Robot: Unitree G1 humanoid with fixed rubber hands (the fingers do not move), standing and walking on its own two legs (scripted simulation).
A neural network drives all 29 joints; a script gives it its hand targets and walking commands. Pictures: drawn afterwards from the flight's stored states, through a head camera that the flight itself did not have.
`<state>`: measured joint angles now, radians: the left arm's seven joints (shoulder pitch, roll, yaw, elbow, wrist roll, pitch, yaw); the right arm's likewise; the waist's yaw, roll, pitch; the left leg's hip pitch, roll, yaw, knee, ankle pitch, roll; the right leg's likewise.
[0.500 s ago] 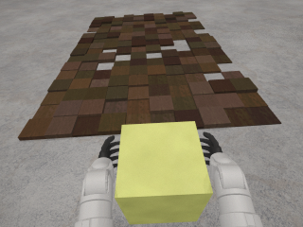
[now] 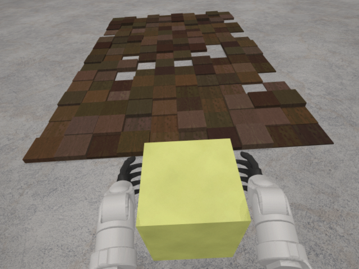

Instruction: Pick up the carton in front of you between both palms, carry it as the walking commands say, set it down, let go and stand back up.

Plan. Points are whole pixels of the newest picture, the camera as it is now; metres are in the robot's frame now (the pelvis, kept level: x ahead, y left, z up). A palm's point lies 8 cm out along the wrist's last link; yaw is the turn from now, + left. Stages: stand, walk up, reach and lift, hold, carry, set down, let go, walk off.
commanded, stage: hold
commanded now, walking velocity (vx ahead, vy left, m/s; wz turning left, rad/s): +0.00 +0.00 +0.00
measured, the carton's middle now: (190, 202) +0.29 +0.00 -0.03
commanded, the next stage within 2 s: carry in 0.06 s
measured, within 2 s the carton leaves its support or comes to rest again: neither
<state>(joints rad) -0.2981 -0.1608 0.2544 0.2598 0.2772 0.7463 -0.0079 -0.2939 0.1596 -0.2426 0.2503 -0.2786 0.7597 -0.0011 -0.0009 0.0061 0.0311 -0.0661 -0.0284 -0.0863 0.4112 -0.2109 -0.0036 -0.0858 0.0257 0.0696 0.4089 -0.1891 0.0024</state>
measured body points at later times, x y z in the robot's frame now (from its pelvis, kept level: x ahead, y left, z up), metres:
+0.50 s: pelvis +0.13 +0.01 -0.01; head +0.11 +0.01 +0.44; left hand +0.42 +0.17 +0.08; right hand +0.42 -0.13 +0.07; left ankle +0.02 +0.13 -0.74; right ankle +0.14 -0.08 -0.74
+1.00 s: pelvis +0.41 +0.08 +0.00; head +0.43 +0.09 +0.45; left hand +0.70 +0.23 +0.07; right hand +0.69 -0.07 +0.07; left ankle +0.41 +0.15 -0.74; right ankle +0.37 -0.05 -0.67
